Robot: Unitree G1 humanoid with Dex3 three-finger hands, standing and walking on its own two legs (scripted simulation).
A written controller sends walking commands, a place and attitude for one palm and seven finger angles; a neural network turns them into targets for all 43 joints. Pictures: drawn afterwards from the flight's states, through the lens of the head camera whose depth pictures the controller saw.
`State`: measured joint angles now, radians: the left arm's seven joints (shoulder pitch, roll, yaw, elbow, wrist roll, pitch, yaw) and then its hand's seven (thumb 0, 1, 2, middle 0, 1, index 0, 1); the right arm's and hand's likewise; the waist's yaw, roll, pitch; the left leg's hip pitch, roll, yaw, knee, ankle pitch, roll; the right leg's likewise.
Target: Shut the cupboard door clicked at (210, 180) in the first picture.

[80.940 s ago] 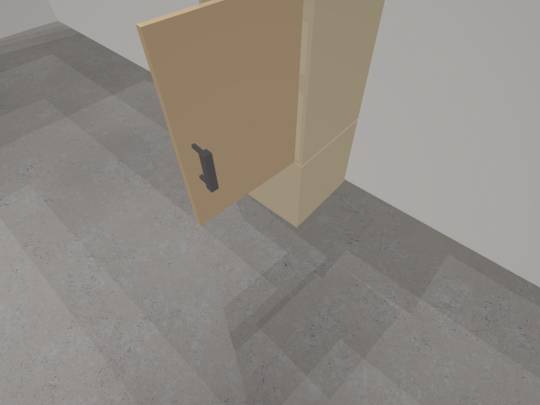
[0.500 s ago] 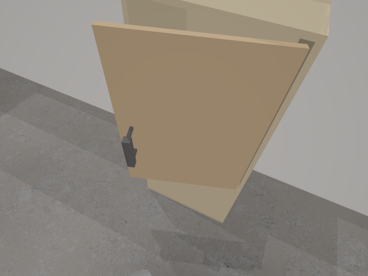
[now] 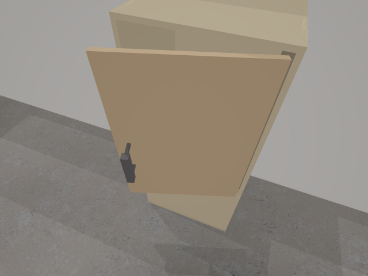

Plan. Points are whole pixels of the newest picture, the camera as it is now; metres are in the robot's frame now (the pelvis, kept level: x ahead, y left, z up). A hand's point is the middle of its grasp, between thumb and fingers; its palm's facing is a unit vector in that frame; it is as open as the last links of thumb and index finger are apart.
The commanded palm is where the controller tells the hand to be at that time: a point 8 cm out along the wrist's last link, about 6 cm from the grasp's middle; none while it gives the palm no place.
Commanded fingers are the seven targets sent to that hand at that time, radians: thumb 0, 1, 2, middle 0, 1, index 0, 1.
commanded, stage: come to a stop and stand still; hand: left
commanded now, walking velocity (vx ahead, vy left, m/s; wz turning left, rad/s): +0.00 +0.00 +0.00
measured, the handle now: (129, 163) +0.46 +0.18 -0.10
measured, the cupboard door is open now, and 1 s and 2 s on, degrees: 19 19 19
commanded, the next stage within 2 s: look again from close up in 0.64 s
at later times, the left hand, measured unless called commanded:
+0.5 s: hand out of the picture +0.04 +0.20 -0.17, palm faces +0.00 -0.98 -0.19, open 7.4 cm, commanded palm none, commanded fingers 0.00 0.90 0.90 -0.20 -0.30 -0.20 -0.30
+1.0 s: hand out of the picture +0.05 +0.22 -0.17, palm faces -0.01 -0.98 -0.19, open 7.4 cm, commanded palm none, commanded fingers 0.00 0.90 0.90 -0.20 -0.30 -0.20 -0.30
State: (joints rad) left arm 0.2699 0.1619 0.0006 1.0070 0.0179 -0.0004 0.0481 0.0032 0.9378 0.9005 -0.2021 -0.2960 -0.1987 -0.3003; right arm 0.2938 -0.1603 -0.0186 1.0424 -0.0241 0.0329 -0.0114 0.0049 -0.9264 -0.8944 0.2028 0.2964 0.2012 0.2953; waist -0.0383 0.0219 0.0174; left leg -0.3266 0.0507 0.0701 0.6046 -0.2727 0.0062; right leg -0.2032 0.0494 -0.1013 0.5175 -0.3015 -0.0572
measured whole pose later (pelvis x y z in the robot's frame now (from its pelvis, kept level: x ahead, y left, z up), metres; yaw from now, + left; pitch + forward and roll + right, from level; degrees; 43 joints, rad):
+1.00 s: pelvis +0.04 +0.04 +0.01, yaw -1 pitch -1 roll +0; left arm 0.27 0.18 -0.02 1.11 0.01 -0.01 0.04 0.00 0.91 0.90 -0.20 -0.30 -0.20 -0.30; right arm 0.23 -0.16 0.02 1.13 -0.01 -0.02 -0.03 0.00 -0.92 -0.89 0.20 0.30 0.20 0.30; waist 0.00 -0.03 0.04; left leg -0.17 -0.04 0.13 0.42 -0.24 0.08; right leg -0.10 -0.04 -0.05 0.43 -0.31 0.02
